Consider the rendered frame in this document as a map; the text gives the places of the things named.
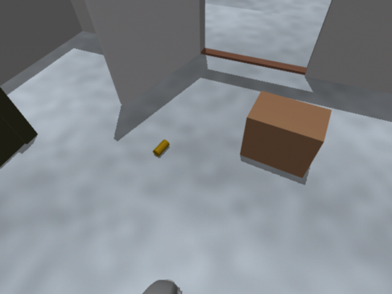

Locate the armchair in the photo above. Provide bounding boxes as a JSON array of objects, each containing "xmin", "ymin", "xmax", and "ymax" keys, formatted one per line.
[{"xmin": 0, "ymin": 87, "xmax": 38, "ymax": 166}]

